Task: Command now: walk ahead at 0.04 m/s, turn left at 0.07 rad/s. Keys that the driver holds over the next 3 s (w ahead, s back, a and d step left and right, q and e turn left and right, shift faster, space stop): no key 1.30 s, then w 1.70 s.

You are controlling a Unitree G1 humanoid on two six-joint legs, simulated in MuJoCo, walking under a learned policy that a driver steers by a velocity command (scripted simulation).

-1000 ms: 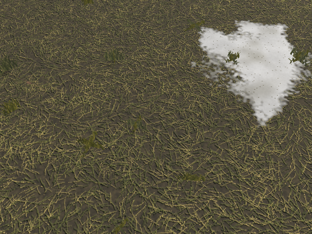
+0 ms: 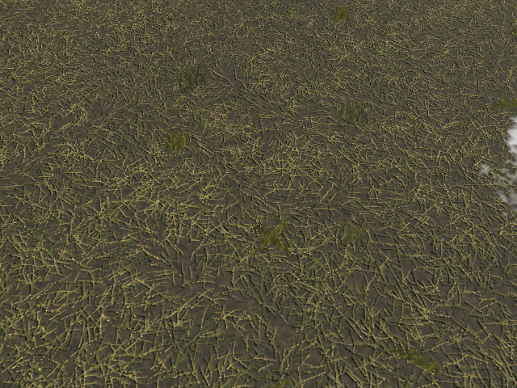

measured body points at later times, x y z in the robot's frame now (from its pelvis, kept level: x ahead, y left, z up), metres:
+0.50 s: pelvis +0.01 +0.01 +0.00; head +0.01 +0.02 +0.45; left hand +0.15 +0.27 -0.11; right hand +0.14 -0.23 -0.12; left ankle -0.02 +0.13 -0.74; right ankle -0.01 -0.13 -0.73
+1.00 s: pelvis +0.00 +0.01 +0.00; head +0.01 +0.02 +0.45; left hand +0.10 +0.27 -0.13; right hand +0.09 -0.23 -0.14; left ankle -0.02 +0.13 -0.74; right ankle -0.01 -0.13 -0.74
